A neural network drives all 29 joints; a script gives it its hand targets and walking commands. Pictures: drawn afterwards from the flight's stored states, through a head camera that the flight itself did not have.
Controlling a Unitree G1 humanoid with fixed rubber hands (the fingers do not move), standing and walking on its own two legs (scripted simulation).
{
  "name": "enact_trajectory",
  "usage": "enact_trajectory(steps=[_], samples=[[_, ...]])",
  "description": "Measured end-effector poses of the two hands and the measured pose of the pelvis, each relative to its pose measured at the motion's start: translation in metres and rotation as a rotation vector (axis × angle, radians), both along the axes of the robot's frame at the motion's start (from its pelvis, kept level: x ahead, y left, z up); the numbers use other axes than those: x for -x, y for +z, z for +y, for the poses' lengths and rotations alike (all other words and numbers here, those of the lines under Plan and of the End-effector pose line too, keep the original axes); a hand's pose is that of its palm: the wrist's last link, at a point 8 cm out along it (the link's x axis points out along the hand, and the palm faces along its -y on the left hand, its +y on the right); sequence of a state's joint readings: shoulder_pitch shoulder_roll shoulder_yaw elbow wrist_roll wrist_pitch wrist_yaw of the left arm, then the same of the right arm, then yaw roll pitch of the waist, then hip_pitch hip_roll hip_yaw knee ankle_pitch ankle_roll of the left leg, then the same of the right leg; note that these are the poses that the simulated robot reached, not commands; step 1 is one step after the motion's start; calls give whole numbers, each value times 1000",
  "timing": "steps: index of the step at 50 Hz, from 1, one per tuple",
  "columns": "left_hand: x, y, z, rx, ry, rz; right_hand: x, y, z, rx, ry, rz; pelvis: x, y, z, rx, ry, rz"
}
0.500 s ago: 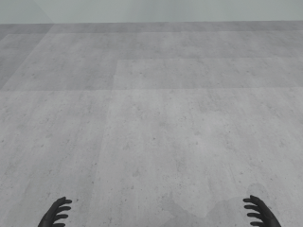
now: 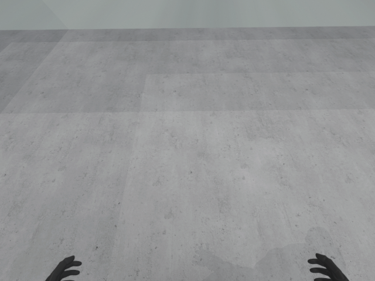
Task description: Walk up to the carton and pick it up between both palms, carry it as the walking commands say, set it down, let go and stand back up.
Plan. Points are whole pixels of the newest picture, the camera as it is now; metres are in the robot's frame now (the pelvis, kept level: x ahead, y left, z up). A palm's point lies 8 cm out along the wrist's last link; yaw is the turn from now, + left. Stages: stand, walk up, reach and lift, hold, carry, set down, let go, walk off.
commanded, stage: stand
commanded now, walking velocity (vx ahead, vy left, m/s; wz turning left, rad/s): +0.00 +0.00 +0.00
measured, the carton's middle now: out of the picture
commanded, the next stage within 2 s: walk up in 1.08 s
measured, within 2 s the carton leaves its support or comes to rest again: neither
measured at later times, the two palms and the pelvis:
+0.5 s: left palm out of the picture +0.12 +0.31 -0.08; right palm out of the picture +0.12 -0.31 -0.08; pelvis +0.00 +0.00 +0.02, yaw +0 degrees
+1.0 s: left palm out of the picture +0.10 +0.31 -0.08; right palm out of the picture +0.10 -0.31 -0.08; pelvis +0.00 +0.00 +0.02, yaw +0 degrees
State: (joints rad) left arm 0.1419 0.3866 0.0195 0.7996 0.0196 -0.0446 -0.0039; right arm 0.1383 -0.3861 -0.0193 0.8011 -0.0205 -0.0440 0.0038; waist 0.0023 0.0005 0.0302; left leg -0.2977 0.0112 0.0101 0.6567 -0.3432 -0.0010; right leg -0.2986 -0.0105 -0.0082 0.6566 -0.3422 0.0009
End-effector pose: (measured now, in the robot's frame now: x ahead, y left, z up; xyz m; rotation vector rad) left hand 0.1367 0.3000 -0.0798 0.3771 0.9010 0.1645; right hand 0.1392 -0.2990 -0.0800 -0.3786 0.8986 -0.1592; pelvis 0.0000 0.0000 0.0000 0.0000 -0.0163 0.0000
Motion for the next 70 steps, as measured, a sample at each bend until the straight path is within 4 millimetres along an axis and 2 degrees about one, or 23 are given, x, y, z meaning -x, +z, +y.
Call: enact_trajectory(steps=[23, 45, 64, 70], samples=[[18, 4, 5, 0, 36, 109, 19, 3, -7, -2, -45, 108, 1, 18, 0, -1, -2, -20], [35, 2, 11, -6, 72, 180, 39, 1, -12, 3, -84, 184, 2, 23, 0, -1, -2, -23], [32, 1, 13, -9, 71, 193, 36, 1, -15, 7, -91, 193, -1, 23, 0, -2, -3, -13], [13, 10, 14, -48, 3, 143, 32, 7, -40, 46, -96, 130, 9, 13, -11, -9, -25, 25]])
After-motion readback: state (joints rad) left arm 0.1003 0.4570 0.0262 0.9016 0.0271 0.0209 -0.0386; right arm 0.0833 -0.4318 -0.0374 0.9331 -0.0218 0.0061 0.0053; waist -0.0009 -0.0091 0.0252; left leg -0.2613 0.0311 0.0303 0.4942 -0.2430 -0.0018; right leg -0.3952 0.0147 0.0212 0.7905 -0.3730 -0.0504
